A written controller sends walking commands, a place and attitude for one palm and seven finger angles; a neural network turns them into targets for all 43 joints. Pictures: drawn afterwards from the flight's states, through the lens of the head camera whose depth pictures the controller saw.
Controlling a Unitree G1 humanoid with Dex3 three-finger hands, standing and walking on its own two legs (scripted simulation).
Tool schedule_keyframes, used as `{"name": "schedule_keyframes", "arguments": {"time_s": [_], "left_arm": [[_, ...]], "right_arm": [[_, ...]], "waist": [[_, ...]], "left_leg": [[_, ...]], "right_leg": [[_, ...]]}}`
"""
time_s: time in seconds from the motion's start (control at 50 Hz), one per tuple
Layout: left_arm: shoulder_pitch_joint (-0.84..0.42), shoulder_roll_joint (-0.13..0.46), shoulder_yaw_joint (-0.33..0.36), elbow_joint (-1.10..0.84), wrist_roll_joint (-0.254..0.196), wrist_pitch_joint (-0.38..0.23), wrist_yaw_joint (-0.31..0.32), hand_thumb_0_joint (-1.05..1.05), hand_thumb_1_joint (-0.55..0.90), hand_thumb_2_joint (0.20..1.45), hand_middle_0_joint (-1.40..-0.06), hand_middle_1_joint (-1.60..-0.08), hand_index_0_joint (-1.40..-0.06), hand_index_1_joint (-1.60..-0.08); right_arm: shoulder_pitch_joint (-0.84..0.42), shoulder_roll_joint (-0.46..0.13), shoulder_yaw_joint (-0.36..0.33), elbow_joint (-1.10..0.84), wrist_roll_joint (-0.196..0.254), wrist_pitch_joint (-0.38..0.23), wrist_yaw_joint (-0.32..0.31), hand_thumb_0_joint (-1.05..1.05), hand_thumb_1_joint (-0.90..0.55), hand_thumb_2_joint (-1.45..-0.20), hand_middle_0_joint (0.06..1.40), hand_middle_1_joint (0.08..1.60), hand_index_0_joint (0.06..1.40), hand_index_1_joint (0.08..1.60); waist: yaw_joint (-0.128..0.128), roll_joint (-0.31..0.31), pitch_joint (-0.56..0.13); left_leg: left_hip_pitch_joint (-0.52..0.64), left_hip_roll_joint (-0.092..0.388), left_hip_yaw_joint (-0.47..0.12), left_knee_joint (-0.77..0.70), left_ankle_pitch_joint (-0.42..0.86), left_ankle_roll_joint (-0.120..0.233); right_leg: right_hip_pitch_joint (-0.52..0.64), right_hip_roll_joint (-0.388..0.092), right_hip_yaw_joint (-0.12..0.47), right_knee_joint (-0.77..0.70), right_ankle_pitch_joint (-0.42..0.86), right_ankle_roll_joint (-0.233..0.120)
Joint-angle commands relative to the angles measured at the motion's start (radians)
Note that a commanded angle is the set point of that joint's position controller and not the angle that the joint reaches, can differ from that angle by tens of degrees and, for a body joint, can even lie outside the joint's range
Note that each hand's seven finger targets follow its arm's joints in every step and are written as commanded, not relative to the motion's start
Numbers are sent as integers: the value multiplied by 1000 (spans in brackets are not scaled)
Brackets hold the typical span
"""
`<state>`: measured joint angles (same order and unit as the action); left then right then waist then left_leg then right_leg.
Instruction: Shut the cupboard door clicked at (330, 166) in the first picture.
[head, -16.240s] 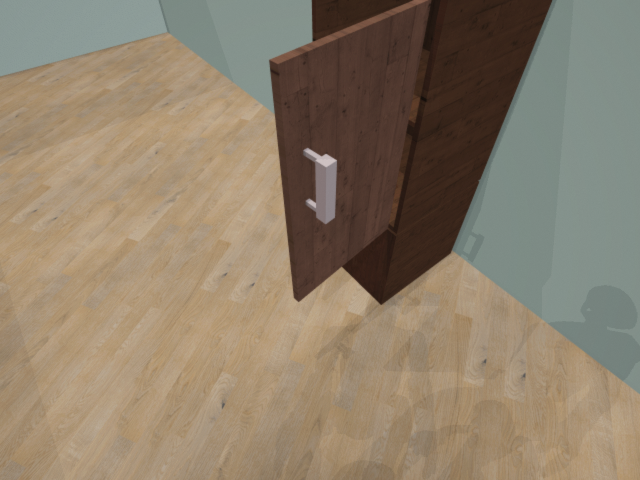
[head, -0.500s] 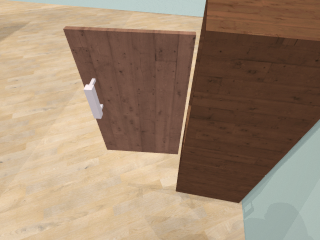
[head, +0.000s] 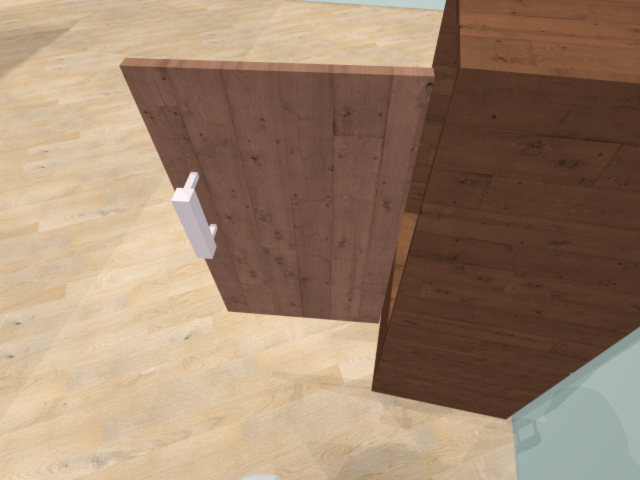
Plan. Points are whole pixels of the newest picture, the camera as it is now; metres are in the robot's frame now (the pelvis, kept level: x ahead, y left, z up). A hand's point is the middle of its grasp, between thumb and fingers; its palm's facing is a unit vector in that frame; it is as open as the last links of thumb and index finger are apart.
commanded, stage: come to a stop and stand still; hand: left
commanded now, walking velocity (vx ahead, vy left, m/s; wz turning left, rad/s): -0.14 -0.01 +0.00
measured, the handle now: (200, 215) +0.46 +0.23 +0.03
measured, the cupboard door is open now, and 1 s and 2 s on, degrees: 97 97 97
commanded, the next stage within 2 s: look again from close up in 1.06 s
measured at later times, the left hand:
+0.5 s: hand out of the picture +0.05 +0.19 -0.16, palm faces -0.01 -0.97 -0.26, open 7.4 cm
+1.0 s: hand out of the picture -0.03 +0.16 -0.16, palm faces +0.01 -0.99 -0.17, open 7.4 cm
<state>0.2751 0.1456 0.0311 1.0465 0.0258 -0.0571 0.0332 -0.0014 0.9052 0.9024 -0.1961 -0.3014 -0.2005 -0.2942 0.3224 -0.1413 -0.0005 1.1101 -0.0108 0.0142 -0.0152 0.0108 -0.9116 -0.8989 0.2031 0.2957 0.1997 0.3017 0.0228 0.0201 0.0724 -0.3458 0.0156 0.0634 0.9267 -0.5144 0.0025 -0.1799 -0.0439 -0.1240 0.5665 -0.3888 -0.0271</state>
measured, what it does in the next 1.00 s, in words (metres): steps on the spot: left foot, then right foot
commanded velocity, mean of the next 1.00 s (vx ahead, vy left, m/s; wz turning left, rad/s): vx -0.04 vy -0.02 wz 0.00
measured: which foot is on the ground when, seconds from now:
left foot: up 0.00-0.08, down 0.10-0.38, up 0.40-0.58, down 0.60-1.00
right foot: down 0.00-0.14, up 0.16-0.34, down 0.36-1.00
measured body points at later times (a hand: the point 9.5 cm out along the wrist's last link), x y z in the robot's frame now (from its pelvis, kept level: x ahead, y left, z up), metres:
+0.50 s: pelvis +0.00 +0.00 +0.00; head +0.03 -0.02 +0.45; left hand +0.05 +0.24 -0.14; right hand +0.06 -0.23 -0.16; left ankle +0.00 +0.13 -0.71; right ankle -0.02 -0.08 -0.73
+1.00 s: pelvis -0.02 -0.01 +0.01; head -0.01 +0.00 +0.46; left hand -0.03 +0.21 -0.15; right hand -0.05 -0.21 -0.15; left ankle -0.03 +0.12 -0.73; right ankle -0.02 -0.08 -0.73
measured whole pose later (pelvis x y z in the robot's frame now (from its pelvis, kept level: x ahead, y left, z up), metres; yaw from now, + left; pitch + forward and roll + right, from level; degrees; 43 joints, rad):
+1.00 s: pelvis -0.02 -0.01 +0.01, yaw -2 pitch -1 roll +1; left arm 0.30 0.15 0.00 1.12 0.01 -0.01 0.02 0.00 0.91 0.90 -0.20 -0.30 -0.20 -0.29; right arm 0.30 -0.12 0.02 1.14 -0.02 0.00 -0.03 0.01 -0.92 -0.90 0.20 0.30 0.20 0.30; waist 0.02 -0.01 0.04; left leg -0.15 0.02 0.04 0.37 -0.21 -0.01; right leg -0.17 0.03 -0.08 0.39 -0.21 -0.06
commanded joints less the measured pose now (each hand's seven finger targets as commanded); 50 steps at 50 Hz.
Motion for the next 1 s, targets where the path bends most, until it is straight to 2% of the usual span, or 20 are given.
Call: {"name": "schedule_keyframes", "arguments": {"time_s": [0.0,0.04,0.06,0.1,0.12,0.16,0.24,0.3,0.32,0.34,0.36,0.38,0.4,0.46,0.54,0.6,0.64,0.74,0.86,0.98], "left_arm": [[54,133,24,-24,7,25,16,0,900,900,-200,-300,-200,-300],[39,143,26,-31,-4,35,15,0,900,900,-200,-300,-200,-300],[57,137,26,-33,-9,42,16,0,900,900,-200,-300,-200,-300],[113,82,18,-40,-20,60,21,0,900,900,-200,-300,-200,-300],[117,78,15,-43,-14,66,25,0,900,900,-200,-300,-200,-300],[74,78,11,-44,-15,79,25,0,900,900,-200,-300,-200,-300],[68,78,16,-54,-15,77,10,0,900,900,-200,-300,-200,-300],[108,76,21,-56,-6,73,3,0,900,900,-200,-300,-200,-300],[103,98,22,-63,0,68,4,0,900,900,-200,-300,-200,-300],[98,137,25,-71,7,59,7,0,900,900,-200,-300,-200,-300],[68,176,24,-79,3,54,5,0,900,900,-200,-300,-200,-300],[42,186,19,-89,3,54,3,0,900,900,-200,-300,-200,-300],[16,172,20,-98,7,50,5,0,900,900,-200,-300,-200,-300],[-7,146,10,-97,3,44,8,0,900,900,-200,-300,-200,-300],[13,150,10,-75,-8,38,8,0,900,900,-200,-300,-200,-300],[35,99,3,-61,-17,39,7,0,900,900,-200,-300,-200,-300],[30,103,1,-34,-17,43,5,0,900,900,-200,-300,-200,-300],[37,105,-11,12,-17,41,-5,0,900,900,-200,-300,-200,-300],[51,100,-15,28,-18,40,-5,0,900,900,-200,-300,-200,-300],[89,84,-17,40,-20,34,-2,0,900,900,-200,-300,-200,-300]], "right_arm": [[3,-6,-17,-78,9,-25,5,0,-900,-900,200,300,200,300],[70,4,-17,-42,6,-29,3,0,-900,-900,200,300,200,300],[101,-31,-21,-32,1,-34,-1,0,-900,-900,200,300,200,300],[94,-139,-40,-59,-5,-41,-15,0,-900,-900,200,300,200,300],[77,-157,-45,-72,-9,-34,-16,0,-900,-900,200,300,200,300],[12,-143,-35,-82,-10,-35,-33,0,-900,-900,200,300,200,300],[-58,-170,-56,-117,-17,-16,-38,0,-900,-900,200,300,200,300],[-91,-187,-72,-142,-9,-4,-33,0,-900,-900,200,300,200,300],[-97,-161,-71,-149,-5,-2,-27,0,-900,-900,200,300,200,300],[-99,-109,-63,-156,0,0,-21,0,-900,-900,200,300,200,300],[-106,-77,-56,-167,3,8,-13,0,-900,-900,200,300,200,300],[-123,-65,-56,-165,1,15,-9,0,-900,-900,200,300,200,300],[-134,-61,-55,-161,-3,23,-8,0,-900,-900,200,300,200,300],[-119,-54,-46,-130,1,17,-6,0,-900,-900,200,300,200,300],[-65,-40,-31,-89,5,-7,-9,0,-900,-900,200,300,200,300],[-60,-88,-26,-67,-6,-29,-21,0,-900,-900,200,300,200,300],[-90,-74,-19,-52,-4,-32,-25,0,-900,-900,200,300,200,300],[-53,-62,-8,-32,-2,-26,-25,0,-900,-900,200,300,200,300],[7,-66,0,-8,-5,-25,-20,0,-900,-900,200,300,200,300],[48,-51,5,7,-6,-29,-19,0,-900,-900,200,300,200,300]], "waist": [[-20,-214,9],[-45,-134,-33],[-49,-62,-62],[-21,192,-130],[-26,172,-121],[-21,221,-61],[-16,155,-110],[7,81,-164],[4,11,-146],[0,-144,-129],[-11,-221,-94],[-5,-188,-79],[-8,-233,-70],[-22,-187,-44],[-26,-127,-96],[-1,47,-111],[8,140,-90],[0,-1,8],[-11,-40,34],[-11,-32,14]], "left_leg": [[-7,13,14,-226,148,-15],[167,-15,52,-419,424,-24],[243,22,24,-462,585,-17],[259,276,-210,-497,1144,115],[223,302,-188,-529,1157,155],[189,324,-245,-542,1239,199],[267,281,-172,-485,1160,183],[193,226,-126,-445,861,123],[135,172,-91,-408,675,80],[58,86,-26,-351,431,27],[13,15,7,-313,177,-8],[26,-1,-18,-229,65,-14],[11,9,-38,-159,31,-12],[-3,8,-39,-132,77,-18],[151,6,-24,-492,275,-25],[230,130,-117,-532,650,23],[177,128,-123,-567,604,38],[132,90,-102,-615,342,13],[133,65,-91,-627,279,10],[137,62,-88,-619,295,11]], "right_leg": [[-7,-200,114,-134,776,-122],[-59,-130,67,-49,602,-63],[-87,-106,70,15,481,-34],[-95,-19,37,141,-9,32],[-78,-5,56,228,-184,24],[-135,-16,101,316,-234,30],[-147,-1,81,172,-120,25],[-19,14,62,-39,153,29],[5,-21,119,-121,275,23],[22,-124,244,-168,436,-11],[-19,-243,318,-198,520,-87],[-77,-271,319,-224,498,-142],[-97,-244,320,-232,489,-159],[-60,-192,259,-202,602,-161],[6,-138,223,-127,580,-111],[-12,-53,182,-118,383,-20],[43,-51,169,-150,319,-1],[25,-63,183,-252,231,-13],[-18,-69,199,-304,79,-17],[-21,-69,197,-295,91,-22]]}}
